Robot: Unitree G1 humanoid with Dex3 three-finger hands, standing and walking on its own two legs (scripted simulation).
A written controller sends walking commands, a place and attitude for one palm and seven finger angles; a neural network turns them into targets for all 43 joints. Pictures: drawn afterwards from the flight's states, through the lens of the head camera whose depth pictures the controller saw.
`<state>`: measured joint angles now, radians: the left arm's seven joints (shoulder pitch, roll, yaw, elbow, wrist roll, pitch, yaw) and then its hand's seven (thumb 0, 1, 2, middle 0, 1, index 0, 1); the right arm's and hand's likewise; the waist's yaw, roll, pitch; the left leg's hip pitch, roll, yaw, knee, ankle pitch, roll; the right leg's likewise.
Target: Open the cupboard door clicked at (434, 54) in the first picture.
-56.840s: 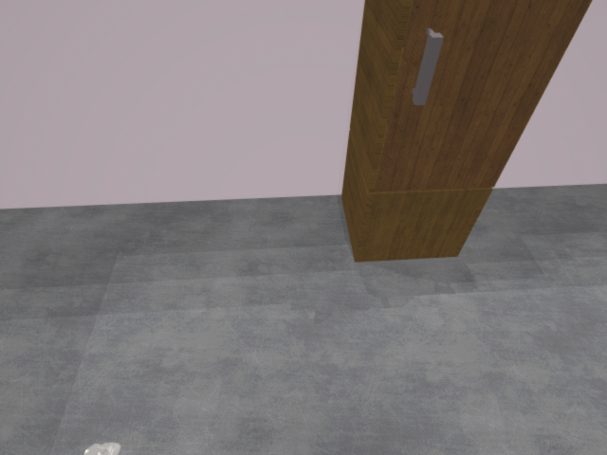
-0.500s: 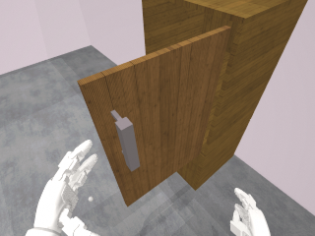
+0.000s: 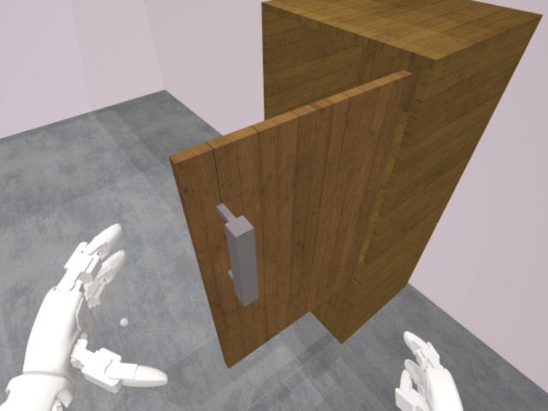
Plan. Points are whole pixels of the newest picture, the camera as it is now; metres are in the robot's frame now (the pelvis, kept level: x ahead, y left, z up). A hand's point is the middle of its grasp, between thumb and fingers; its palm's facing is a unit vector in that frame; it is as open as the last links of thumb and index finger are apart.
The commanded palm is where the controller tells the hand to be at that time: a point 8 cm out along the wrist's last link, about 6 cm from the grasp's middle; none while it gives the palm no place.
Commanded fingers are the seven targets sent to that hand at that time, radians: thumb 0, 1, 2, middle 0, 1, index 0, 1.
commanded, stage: draw the hand back to the body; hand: left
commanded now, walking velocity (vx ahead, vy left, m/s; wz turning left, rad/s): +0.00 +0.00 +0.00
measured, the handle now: (235, 255) +0.30 +0.10 +0.10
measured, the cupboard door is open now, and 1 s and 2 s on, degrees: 87 87 87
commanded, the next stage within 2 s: step back with the hand held close in 0.98 s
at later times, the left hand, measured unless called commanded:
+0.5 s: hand (88, 270) +0.22 +0.25 +0.16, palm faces +0.40 -0.83 -0.39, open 10.3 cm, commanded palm +0.17 +0.29 +0.18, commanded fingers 0.00 0.76 0.84 -0.19 -0.30 -0.19 -0.30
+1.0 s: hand (91, 262) +0.22 +0.24 +0.17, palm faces +0.43 -0.82 -0.39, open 7.4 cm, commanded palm +0.18 +0.28 +0.19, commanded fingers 0.00 0.90 0.90 -0.20 -0.30 -0.20 -0.30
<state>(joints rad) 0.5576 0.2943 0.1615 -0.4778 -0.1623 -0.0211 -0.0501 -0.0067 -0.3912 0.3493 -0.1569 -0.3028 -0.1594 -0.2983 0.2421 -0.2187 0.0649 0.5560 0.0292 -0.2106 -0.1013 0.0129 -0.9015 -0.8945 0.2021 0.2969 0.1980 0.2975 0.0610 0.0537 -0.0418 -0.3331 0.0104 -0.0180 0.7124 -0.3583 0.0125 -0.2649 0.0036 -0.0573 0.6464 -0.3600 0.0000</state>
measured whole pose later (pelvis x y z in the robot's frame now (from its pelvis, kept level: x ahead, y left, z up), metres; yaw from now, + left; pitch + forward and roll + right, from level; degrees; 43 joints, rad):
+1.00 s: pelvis +0.03 -0.01 +0.02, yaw -2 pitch -5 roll +0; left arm 0.46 0.33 0.32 -0.38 -0.07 -0.06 0.11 0.02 0.89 0.90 -0.21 -0.30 -0.21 -0.30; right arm 0.18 -0.22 0.02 0.65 0.00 -0.07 -0.08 0.01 -0.90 -0.89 0.20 0.30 0.20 0.30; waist 0.07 0.06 0.03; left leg -0.07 0.02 0.02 0.40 -0.25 0.00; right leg -0.03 0.02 -0.02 0.37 -0.26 -0.02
